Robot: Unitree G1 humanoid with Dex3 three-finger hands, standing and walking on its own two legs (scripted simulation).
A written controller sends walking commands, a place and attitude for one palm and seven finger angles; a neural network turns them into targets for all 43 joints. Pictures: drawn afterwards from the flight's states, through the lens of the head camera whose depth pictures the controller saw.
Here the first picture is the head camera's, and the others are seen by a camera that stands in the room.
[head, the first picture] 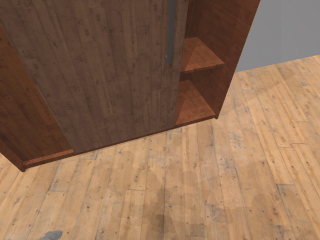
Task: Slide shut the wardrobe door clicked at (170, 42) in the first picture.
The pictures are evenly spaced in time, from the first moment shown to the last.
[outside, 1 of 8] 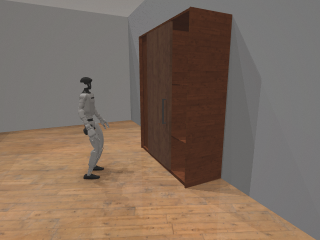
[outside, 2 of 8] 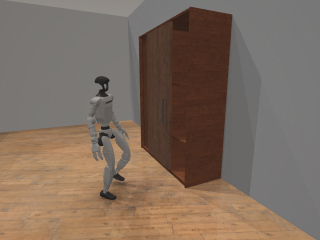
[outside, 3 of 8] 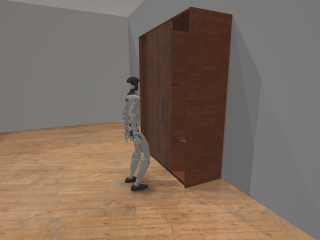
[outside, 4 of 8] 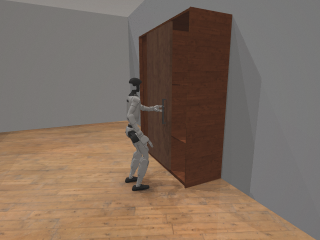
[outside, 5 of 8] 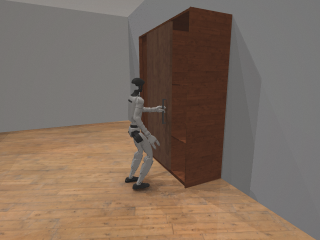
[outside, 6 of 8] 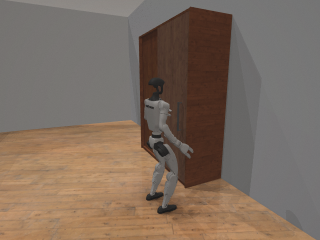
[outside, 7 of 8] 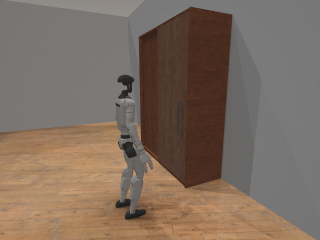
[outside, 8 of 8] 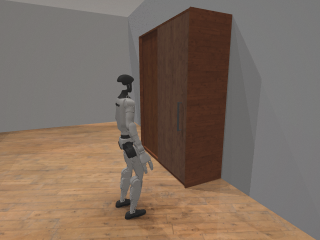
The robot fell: no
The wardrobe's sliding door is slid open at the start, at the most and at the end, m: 0.39 0.39 0.00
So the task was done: yes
